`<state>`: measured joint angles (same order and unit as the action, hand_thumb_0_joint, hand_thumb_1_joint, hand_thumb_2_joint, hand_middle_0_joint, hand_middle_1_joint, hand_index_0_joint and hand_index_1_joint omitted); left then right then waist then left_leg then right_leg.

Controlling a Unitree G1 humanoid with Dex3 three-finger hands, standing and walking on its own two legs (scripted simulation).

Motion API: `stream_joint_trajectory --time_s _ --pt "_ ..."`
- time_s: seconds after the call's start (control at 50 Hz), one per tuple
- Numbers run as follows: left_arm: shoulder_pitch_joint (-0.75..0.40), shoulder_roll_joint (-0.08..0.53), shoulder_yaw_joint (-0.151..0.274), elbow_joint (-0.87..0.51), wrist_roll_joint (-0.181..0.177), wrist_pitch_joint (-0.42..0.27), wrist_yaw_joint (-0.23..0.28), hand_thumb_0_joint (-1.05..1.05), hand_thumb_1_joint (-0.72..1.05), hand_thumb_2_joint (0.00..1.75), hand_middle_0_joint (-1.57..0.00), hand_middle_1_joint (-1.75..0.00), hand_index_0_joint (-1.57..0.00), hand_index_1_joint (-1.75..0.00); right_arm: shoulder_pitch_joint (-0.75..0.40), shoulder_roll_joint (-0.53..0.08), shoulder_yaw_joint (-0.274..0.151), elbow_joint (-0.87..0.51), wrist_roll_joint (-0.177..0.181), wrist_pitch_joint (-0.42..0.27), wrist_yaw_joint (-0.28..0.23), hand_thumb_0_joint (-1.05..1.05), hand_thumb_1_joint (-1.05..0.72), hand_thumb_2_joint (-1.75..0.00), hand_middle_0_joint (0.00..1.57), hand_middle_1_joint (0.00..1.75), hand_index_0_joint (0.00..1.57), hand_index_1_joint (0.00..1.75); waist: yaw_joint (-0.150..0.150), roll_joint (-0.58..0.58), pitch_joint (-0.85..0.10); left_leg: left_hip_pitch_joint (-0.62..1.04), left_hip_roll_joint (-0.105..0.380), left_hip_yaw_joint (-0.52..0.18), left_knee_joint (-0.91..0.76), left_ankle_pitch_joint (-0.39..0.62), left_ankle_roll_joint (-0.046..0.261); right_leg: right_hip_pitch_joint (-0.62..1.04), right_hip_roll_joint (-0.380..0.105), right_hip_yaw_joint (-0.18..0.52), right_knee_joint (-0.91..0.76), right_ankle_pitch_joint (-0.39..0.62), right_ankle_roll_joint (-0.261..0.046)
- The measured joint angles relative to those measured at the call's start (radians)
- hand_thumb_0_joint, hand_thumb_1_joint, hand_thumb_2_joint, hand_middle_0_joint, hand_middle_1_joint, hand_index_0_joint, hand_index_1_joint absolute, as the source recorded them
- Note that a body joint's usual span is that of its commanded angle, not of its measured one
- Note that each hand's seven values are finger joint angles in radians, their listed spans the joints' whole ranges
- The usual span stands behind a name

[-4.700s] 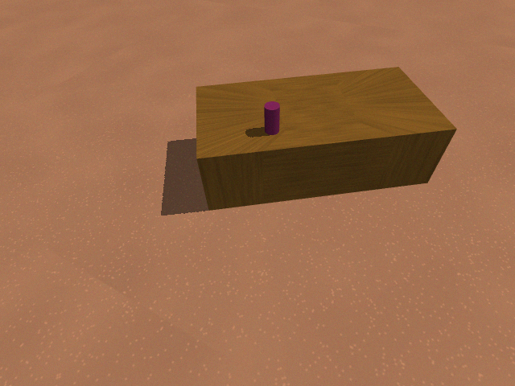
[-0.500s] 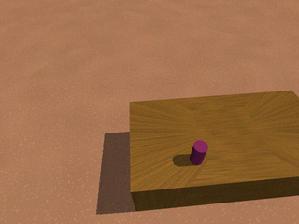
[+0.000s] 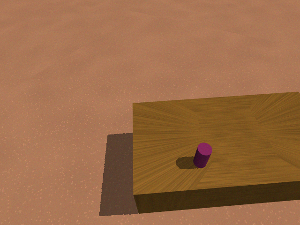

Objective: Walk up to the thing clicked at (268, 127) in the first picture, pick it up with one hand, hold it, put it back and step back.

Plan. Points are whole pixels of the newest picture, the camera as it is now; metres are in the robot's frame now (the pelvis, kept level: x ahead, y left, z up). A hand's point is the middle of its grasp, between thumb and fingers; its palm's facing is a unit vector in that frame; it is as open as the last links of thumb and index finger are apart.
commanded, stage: stand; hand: right
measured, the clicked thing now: (202, 155) +0.49 -0.23 -0.36
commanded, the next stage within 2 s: none
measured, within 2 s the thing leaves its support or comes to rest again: neither
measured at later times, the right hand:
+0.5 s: hand out of the picture +0.07 -0.26 -0.16, palm faces -0.01 +0.94 -0.34, open 7.4 cm
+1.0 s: hand out of the picture +0.08 -0.26 -0.16, palm faces -0.01 +0.94 -0.34, open 7.4 cm
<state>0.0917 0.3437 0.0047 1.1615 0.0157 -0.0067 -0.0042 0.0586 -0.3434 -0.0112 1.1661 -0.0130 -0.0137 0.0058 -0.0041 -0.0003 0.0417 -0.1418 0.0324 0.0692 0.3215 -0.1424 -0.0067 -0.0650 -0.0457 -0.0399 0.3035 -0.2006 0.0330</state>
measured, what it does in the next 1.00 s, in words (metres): stands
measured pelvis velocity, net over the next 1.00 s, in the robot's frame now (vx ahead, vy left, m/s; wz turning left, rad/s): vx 0.00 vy -0.01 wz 0.00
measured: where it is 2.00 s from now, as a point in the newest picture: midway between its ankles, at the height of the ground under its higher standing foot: outside the picture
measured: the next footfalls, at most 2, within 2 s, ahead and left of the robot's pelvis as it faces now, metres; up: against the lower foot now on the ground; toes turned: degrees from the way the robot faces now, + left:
none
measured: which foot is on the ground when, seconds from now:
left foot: down 0.00-1.00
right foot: down 0.00-1.00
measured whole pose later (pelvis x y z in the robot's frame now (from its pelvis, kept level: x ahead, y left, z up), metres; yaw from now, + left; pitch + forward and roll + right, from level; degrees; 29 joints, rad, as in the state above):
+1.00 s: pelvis +0.00 -0.01 +0.00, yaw +0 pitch -2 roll +0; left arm 0.12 0.35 0.00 1.13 0.02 -0.01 0.00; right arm 0.09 -0.35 0.00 1.15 -0.01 -0.01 0.01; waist -0.01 0.00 0.04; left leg -0.13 0.04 0.07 0.32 -0.15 -0.01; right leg -0.06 -0.04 -0.04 0.30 -0.21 0.03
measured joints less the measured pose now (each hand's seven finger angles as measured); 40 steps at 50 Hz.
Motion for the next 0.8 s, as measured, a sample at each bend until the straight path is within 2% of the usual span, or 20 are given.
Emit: stream_joint_trajectory --time_s 0.8 --pt "0.032 0.006 -0.007 -0.032 0.000 0.002 0.001 0.01 0.91 0.90 -0.20 -0.30 -0.21 -0.30 0.031 -0.004 0.005 -0.011 0.000 0.006 0.002 0.00 -0.90 -0.90 0.20 0.30 0.20 0.29 -0.004 0.000 0.000 0.009 0.007 -0.004 -0.002 -0.001 -0.007 0.008 0.007 -0.003 -0.001 -0.004 -0.008"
